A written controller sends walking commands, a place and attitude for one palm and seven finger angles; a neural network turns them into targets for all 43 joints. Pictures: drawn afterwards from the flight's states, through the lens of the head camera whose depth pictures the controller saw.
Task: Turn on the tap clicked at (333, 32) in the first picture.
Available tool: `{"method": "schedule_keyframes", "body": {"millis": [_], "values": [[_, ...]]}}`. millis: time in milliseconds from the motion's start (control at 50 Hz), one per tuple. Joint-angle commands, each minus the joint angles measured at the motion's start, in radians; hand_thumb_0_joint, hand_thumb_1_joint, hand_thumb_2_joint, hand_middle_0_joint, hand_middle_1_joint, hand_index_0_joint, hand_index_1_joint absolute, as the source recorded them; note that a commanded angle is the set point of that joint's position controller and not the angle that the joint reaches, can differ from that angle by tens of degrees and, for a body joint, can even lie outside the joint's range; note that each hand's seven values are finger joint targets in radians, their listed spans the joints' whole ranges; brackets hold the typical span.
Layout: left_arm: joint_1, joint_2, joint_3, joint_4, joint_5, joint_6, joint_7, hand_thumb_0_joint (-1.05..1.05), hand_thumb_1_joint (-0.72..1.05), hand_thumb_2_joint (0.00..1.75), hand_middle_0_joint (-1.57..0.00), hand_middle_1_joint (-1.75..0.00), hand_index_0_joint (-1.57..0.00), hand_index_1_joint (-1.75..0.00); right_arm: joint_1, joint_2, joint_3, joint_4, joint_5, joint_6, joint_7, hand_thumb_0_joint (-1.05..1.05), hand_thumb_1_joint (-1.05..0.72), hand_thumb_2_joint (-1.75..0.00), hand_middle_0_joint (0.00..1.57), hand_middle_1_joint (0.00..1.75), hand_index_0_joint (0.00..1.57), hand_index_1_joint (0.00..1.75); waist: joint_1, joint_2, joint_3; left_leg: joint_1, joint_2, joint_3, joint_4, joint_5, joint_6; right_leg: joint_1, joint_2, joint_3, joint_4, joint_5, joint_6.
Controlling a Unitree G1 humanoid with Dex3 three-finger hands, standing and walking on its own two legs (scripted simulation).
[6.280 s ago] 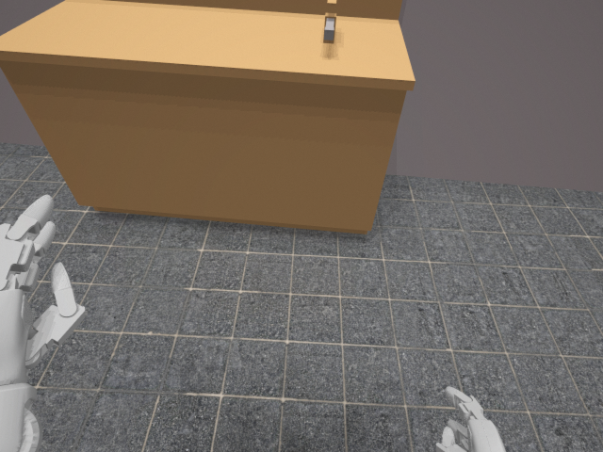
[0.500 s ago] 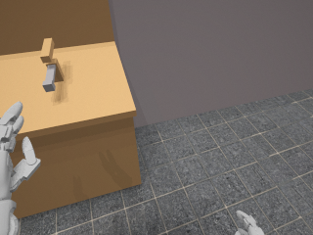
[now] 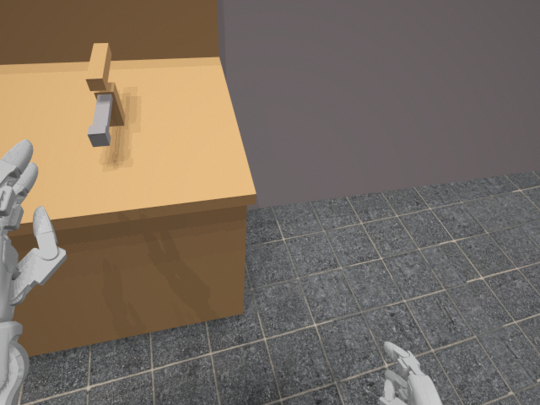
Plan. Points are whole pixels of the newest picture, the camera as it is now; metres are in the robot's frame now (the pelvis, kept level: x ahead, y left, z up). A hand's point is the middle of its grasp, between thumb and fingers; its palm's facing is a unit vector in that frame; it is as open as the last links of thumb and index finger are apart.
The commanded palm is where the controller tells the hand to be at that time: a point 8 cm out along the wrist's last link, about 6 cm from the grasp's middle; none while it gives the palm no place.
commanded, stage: shuffle to correct the standing spot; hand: left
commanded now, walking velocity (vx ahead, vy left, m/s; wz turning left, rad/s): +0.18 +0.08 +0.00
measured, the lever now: (99, 135) +0.49 +0.37 +0.08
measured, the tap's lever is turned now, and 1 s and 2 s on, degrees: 0 0 0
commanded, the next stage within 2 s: come to a stop and stand still in 0.82 s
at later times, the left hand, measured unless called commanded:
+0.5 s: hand (91, 198) +0.30 +0.26 +0.16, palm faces +0.38 -0.85 -0.36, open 7.4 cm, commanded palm +0.23 +0.30 +0.18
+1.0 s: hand (60, 155) +0.35 +0.33 +0.17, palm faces +0.42 -0.83 -0.38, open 7.4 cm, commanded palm +0.28 +0.36 +0.18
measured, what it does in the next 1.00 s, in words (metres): walks ahead: left foot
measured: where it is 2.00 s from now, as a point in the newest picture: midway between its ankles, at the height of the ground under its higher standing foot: outside the picture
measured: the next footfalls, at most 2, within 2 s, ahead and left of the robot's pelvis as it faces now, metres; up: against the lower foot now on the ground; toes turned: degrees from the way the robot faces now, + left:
left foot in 0.92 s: +0.22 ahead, +0.21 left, +0.00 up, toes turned +1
right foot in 1.14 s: +0.16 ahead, -0.05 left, +0.00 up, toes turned +2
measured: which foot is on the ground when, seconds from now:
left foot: down 0.00-0.68, up 0.70-0.90, down 0.92-1.00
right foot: down 0.00-0.94, up 0.96-1.00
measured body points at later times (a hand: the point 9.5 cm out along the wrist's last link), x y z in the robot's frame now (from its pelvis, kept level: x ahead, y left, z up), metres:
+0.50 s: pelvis +0.07 +0.02 -0.03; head +0.10 +0.04 +0.42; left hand +0.27 +0.31 +0.18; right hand +0.24 -0.22 -0.10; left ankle +0.00 +0.09 -0.74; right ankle +0.02 -0.13 -0.74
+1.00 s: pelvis +0.12 +0.08 -0.03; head +0.15 +0.10 +0.42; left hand +0.32 +0.37 +0.19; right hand +0.29 -0.16 -0.10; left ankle +0.19 +0.21 -0.74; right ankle +0.08 -0.07 -0.71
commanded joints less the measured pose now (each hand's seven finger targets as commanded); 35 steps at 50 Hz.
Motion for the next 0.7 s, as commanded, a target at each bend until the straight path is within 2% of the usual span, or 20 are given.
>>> {"method": "schedule_keyframes", "body": {"millis": [0, 40, 140, 260, 280, 360, 380, 420, 440, 460, 480, 500, 520, 540, 560, 600, 620, 640, 660, 680], "values": [[-0.117, 0.15, 0.046, -0.224, 0.004, -0.041, 0.018, 0.0, 0.9, 0.9, -0.2, -0.3, -0.2, -0.3, -0.097, -0.148, -0.067, -0.154, -0.001, -0.048, -0.009, 0.0, -0.9, -0.9, 0.2, 0.3, 0.2, 0.3, -0.031, 0.116, -0.144, 0.0, 0.055, -0.06, -0.101, 0.055, -0.012, 0.085, -0.018, 0.075, -0.042, 0.045, -0.045], [-0.105, 0.146, 0.047, -0.212, 0.006, -0.03, 0.02, 0.0, 0.9, 0.9, -0.2, -0.3, -0.2, -0.3, -0.097, -0.151, -0.067, -0.159, 0.001, -0.028, -0.011, 0.0, -0.9, -0.9, 0.2, 0.3, 0.2, 0.3, -0.036, 0.111, -0.146, -0.013, 0.069, -0.086, -0.097, 0.078, -0.005, 0.094, -0.013, 0.048, 0.001, 0.073, -0.049], [-0.054, 0.178, 0.095, -0.244, -0.005, -0.022, 0.025, 0.0, 0.9, 0.9, -0.2, -0.3, -0.2, -0.3, -0.113, -0.148, -0.065, -0.186, 0.005, 0.015, -0.021, 0.0, -0.9, -0.9, 0.2, 0.3, 0.2, 0.3, -0.04, 0.106, -0.169, -0.001, 0.08, -0.088, -0.025, 0.217, 0.005, 0.106, -0.023, 0.028, 0.078, 0.191, -0.06], [-0.01, 0.195, 0.117, -0.282, -0.013, -0.024, 0.031, 0.0, 0.9, 0.9, -0.2, -0.3, -0.2, -0.3, -0.112, -0.15, -0.068, -0.203, 0.012, 0.044, -0.019, 0.0, -0.9, -0.9, 0.2, 0.3, 0.2, 0.3, -0.048, 0.105, -0.2, 0.013, 0.07, -0.058, 0.09, 0.393, 0.0, 0.123, -0.053, 0.056, 0.153, 0.34, -0.079], [-0.006, 0.201, 0.125, -0.285, -0.013, -0.025, 0.034, 0.0, 0.9, 0.9, -0.2, -0.3, -0.2, -0.3, -0.11, -0.151, -0.071, -0.204, 0.013, 0.048, -0.019, 0.0, -0.9, -0.9, 0.2, 0.3, 0.2, 0.3, -0.047, 0.075, -0.21, 0.003, 0.067, -0.05, 0.116, 0.405, 0.0, 0.138, -0.06, 0.062, 0.159, 0.362, -0.083], [-0.007, 0.202, 0.127, -0.282, -0.014, -0.029, 0.039, 0.0, 0.9, 0.9, -0.2, -0.3, -0.2, -0.3, -0.109, -0.152, -0.076, -0.201, 0.018, 0.063, -0.017, 0.0, -0.9, -0.9, 0.2, 0.3, 0.2, 0.3, -0.051, 0.055, -0.204, -0.027, 0.041, -0.023, 0.196, 0.396, -0.007, 0.14, -0.103, 0.121, 0.187, 0.41, -0.106], [-0.007, 0.214, 0.139, -0.282, -0.014, -0.03, 0.042, 0.0, 0.9, 0.9, -0.2, -0.3, -0.2, -0.3, -0.108, -0.153, -0.077, -0.2, 0.018, 0.068, -0.016, 0.0, -0.9, -0.9, 0.2, 0.3, 0.2, 0.3, -0.05, 0.029, -0.205, -0.052, 0.037, -0.027, 0.208, 0.378, -0.007, 0.154, -0.112, 0.127, 0.192, 0.404, -0.111], [-0.016, 0.223, 0.149, -0.305, -0.015, -0.034, 0.044, 0.0, 0.9, 0.9, -0.2, -0.3, -0.2, -0.3, -0.113, -0.152, -0.079, -0.199, 0.02, 0.074, -0.015, 0.0, -0.9, -0.9, 0.2, 0.3, 0.2, 0.3, -0.053, 0.051, -0.203, -0.043, 0.037, -0.035, 0.203, 0.394, -0.011, 0.133, -0.116, 0.128, 0.234, 0.396, -0.112], [-0.013, 0.218, 0.149, -0.313, -0.017, -0.035, 0.043, 0.0, 0.9, 0.9, -0.2, -0.3, -0.2, -0.3, -0.108, -0.154, -0.081, -0.199, 0.022, 0.076, -0.013, 0.0, -0.9, -0.9, 0.2, 0.3, 0.2, 0.3, -0.06, 0.074, -0.204, -0.004, 0.051, -0.061, 0.174, 0.429, -0.002, 0.092, -0.094, 0.101, 0.279, 0.369, -0.098], [-0.01, 0.221, 0.154, -0.325, -0.02, -0.035, 0.043, 0.0, 0.9, 0.9, -0.2, -0.3, -0.2, -0.3, -0.106, -0.159, -0.082, -0.201, 0.022, 0.079, -0.012, 0.0, -0.9, -0.9, 0.2, 0.3, 0.2, 0.3, -0.067, 0.144, -0.203, 0.051, 0.084, -0.116, 0.124, 0.487, 0.007, 0.02, -0.054, 0.042, 0.337, 0.303, -0.071], [-0.009, 0.213, 0.145, -0.343, -0.02, -0.035, 0.04, 0.0, 0.9, 0.9, -0.2, -0.3, -0.2, -0.3, -0.099, -0.157, -0.083, -0.205, 0.021, 0.077, -0.01, 0.0, -0.9, -0.9, 0.2, 0.3, 0.2, 0.3, -0.078, 0.223, -0.187, 0.159, 0.134, -0.184, 0.054, 0.595, 0.021, -0.111, -0.003, -0.025, 0.407, 0.118, -0.037], [-0.017, 0.218, 0.144, -0.355, -0.022, -0.034, 0.034, 0.0, 0.9, 0.9, -0.2, -0.3, -0.2, -0.3, -0.096, -0.152, -0.08, -0.208, 0.014, 0.071, -0.009, 0.0, -0.9, -0.9, 0.2, 0.3, 0.2, 0.3, -0.083, 0.286, -0.158, 0.281, 0.186, -0.253, 0.009, 0.71, 0.035, -0.265, 0.03, -0.061, 0.449, -0.125, -0.022], [-0.014, 0.207, 0.134, -0.353, -0.015, -0.03, 0.035, 0.0, 0.9, 0.9, -0.2, -0.3, -0.2, -0.3, -0.084, -0.151, -0.083, -0.201, 0.0, 0.071, -0.004, 0.0, -0.9, -0.9, 0.2, 0.3, 0.2, 0.3, -0.092, 0.284, -0.14, 0.338, 0.219, -0.302, 0.0, 0.771, 0.046, -0.34, 0.032, -0.071, 0.454, -0.265, -0.03], [-0.018, 0.188, 0.113, -0.34, -0.007, -0.024, 0.033, 0.0, 0.9, 0.9, -0.2, -0.3, -0.2, -0.3, -0.085, -0.153, -0.084, -0.205, -0.006, 0.07, 0.0, 0.0, -0.9, -0.9, 0.2, 0.3, 0.2, 0.3, -0.091, 0.247, -0.11, 0.321, 0.222, -0.275, 0.007, 0.767, 0.046, -0.342, 0.024, -0.077, 0.428, -0.28, -0.039], [-0.01, 0.191, 0.118, -0.319, -0.005, -0.019, 0.035, 0.0, 0.9, 0.9, -0.2, -0.3, -0.2, -0.3, -0.084, -0.156, -0.084, -0.206, -0.002, 0.072, 0.0, 0.0, -0.9, -0.9, 0.2, 0.3, 0.2, 0.3, -0.082, 0.203, -0.108, 0.279, 0.212, -0.228, 0.031, 0.746, 0.046, -0.286, 0.021, -0.091, 0.356, -0.24, -0.045], [-0.005, 0.197, 0.13, -0.298, -0.003, -0.012, 0.039, 0.0, 0.9, 0.9, -0.2, -0.3, -0.2, -0.3, -0.115, -0.157, -0.073, -0.211, 0.007, 0.074, -0.002, 0.0, -0.9, -0.9, 0.2, 0.3, 0.2, 0.3, -0.046, 0.196, -0.132, 0.074, 0.156, -0.079, 0.137, 0.679, 0.003, 0.014, 0.031, -0.134, 0.118, -0.068, -0.064], [0.008, 0.203, 0.141, -0.272, 0.001, -0.014, 0.043, 0.0, 0.9, 0.9, -0.2, -0.3, -0.2, -0.3, -0.125, -0.159, -0.074, -0.207, 0.011, 0.076, -0.005, 0.0, -0.9, -0.9, 0.2, 0.3, 0.2, 0.3, -0.023, 0.121, -0.174, -0.17, 0.12, -0.054, 0.3, 0.548, -0.009, 0.298, -0.016, -0.063, 0.059, 0.114, -0.1], [0.024, 0.226, 0.155, -0.257, -0.003, -0.018, 0.046, 0.0, 0.9, 0.9, -0.2, -0.3, -0.2, -0.3, -0.112, -0.153, -0.083, -0.211, 0.013, 0.074, -0.006, 0.0, -0.9, -0.9, 0.2, 0.3, 0.2, 0.3, -0.014, -0.076, -0.244, -0.387, 0.005, 0.037, 0.636, 0.324, -0.031, 0.475, -0.221, 0.258, 0.021, 0.226, -0.22], [0.01, 0.228, 0.168, -0.266, -0.023, -0.037, 0.046, 0.0, 0.9, 0.9, -0.2, -0.3, -0.2, -0.3, -0.117, -0.18, -0.108, -0.22, 0.016, 0.064, -0.003, 0.0, -0.9, -0.9, 0.2, 0.3, 0.2, 0.3, -0.021, -0.184, -0.187, -0.529, -0.039, -0.02, 0.881, -0.195, -0.029, 0.403, -0.425, 0.573, -0.079, 0.342, -0.327], [0.027, 0.235, 0.184, -0.27, -0.023, -0.053, 0.054, 0.0, 0.9, 0.9, -0.2, -0.3, -0.2, -0.3, -0.107, -0.175, -0.099, -0.198, 0.007, 0.071, 0.0, 0.0, -0.9, -0.9, 0.2, 0.3, 0.2, 0.3, -0.015, -0.08, -0.114, -0.563, 0.047, -0.15, 0.932, -0.232, -0.028, 0.295, -0.463, 0.556, -0.092, 0.272, -0.325]]}}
